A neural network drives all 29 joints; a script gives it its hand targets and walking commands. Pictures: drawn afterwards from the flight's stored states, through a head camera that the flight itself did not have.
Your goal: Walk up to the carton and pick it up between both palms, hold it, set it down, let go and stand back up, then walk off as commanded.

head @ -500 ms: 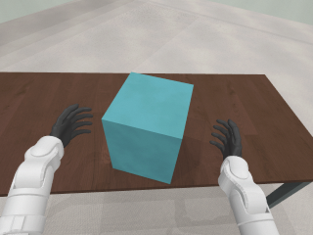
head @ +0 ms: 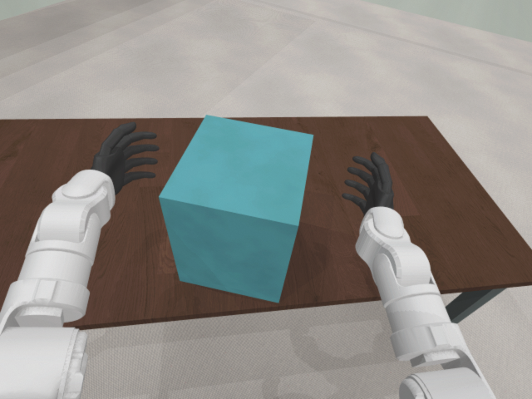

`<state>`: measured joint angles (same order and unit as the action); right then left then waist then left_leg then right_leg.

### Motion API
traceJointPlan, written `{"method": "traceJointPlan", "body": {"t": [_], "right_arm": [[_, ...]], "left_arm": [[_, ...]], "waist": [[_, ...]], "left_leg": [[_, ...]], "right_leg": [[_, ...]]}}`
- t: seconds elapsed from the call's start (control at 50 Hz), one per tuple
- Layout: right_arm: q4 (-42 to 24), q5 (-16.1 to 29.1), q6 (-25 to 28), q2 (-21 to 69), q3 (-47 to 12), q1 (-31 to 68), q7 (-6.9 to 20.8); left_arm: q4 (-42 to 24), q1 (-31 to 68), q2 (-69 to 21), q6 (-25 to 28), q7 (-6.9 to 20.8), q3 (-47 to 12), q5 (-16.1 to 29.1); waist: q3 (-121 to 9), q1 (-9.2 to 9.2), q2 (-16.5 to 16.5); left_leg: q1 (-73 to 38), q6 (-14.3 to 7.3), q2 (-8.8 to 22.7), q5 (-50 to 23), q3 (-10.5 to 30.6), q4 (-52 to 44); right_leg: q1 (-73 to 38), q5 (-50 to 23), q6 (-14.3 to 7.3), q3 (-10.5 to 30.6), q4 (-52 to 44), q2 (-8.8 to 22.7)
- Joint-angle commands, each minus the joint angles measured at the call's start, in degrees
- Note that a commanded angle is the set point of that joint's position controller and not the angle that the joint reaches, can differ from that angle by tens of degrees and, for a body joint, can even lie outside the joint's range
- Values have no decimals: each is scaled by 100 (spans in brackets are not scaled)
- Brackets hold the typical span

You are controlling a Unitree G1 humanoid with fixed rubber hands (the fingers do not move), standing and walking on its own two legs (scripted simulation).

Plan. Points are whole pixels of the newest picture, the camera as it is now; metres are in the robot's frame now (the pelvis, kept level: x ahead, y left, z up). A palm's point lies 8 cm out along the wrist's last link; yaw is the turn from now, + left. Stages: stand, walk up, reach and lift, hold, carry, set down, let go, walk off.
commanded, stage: reach and lift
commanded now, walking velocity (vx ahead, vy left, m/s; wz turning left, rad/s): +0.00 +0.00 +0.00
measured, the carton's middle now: (243, 211) +0.45 -0.02 +0.00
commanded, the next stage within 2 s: none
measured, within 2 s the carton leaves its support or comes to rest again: neither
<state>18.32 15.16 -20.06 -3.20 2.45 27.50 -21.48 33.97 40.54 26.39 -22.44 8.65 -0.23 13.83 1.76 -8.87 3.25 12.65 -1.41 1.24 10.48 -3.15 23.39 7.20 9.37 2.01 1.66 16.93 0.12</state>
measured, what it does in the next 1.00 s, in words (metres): stands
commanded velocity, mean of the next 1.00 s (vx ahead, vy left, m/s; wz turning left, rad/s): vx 0.00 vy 0.00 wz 0.00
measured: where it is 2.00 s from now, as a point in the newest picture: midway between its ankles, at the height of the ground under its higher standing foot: outside the picture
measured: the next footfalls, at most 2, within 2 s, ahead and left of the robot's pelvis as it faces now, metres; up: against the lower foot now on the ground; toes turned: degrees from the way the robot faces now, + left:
none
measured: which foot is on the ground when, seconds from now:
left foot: down 0.00-1.00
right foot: down 0.00-1.00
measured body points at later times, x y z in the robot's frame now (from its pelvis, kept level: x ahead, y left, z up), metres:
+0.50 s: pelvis +0.00 -0.01 +0.00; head +0.02 +0.04 +0.45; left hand +0.50 +0.14 +0.17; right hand +0.40 -0.21 +0.15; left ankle +0.02 +0.10 -0.75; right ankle +0.00 -0.15 -0.75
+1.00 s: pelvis +0.00 -0.01 -0.01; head +0.04 +0.04 +0.43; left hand +0.48 +0.13 +0.07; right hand +0.38 -0.20 +0.06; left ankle +0.02 +0.10 -0.75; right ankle +0.00 -0.15 -0.75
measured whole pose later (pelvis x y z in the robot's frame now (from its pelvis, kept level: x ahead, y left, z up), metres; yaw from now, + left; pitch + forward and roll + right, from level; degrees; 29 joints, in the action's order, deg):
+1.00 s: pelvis +0.00 -0.01 -0.01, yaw +1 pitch +13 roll -3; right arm 59.5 13.4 2.4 1.7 4.5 44.0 -20.1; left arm 78.8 58.0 20.4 2.5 4.3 -4.8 11.7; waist -9.4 -13.4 2.1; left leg 32.6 -0.3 2.9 11.8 -0.3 31.4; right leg 25.7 10.7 1.0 -0.9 23.5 -1.7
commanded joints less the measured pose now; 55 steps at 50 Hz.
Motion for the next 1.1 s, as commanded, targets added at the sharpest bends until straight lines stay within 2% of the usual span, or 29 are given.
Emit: {"method": "traceJointPlan", "body": {"t": [0.0,0.14,0.44,0.54,0.66,0.8,1.08], "right_arm": [[-657,-19,226,-549,179,2381,9],[-15,58,359,-568,181,3054,23],[1407,321,726,-656,137,4518,49],[2000,362,906,-610,84,4526,50],[2455,324,1289,-493,51,4352,57],[2784,75,1872,-327,149,4261,91],[3620,-391,2994,-135,373,4194,226]], "left_arm": [[-500,2755,895,251,-38,222,28],[256,3412,873,419,-89,109,46],[1851,4767,801,893,-209,-149,72],[2396,4783,633,1102,-217,-248,-1],[2856,4662,380,1517,-243,-290,-112],[3260,4634,145,2147,-369,-316,-167],[3909,4693,-134,3217,-485,-494,-189]], "waist": [[-2415,-164,-938],[-2669,-306,-945],[-3224,-478,-992],[-3271,-533,-1065],[-3214,-501,-1110],[-3463,-452,-1188],[-4382,-547,-1493]], "left_leg": [[-1701,297,-13,-1080,104,-186],[-1763,295,-34,-1203,147,-103],[-1778,309,-93,-1559,212,142],[-1840,348,-95,-1764,228,229],[-1737,385,-76,-1824,225,314],[-1467,467,-39,-1716,256,561],[-620,556,-7,-1327,346,1272]], "right_leg": [[109,-1811,-132,-460,-40,-263],[190,-2076,-114,-506,-28,-275],[463,-2674,-100,-566,37,-297],[608,-2801,-112,-588,25,-312],[902,-2641,-111,-589,30,-318],[1510,-2198,-124,-604,196,-310],[2719,-1491,-157,-707,791,-234]]}}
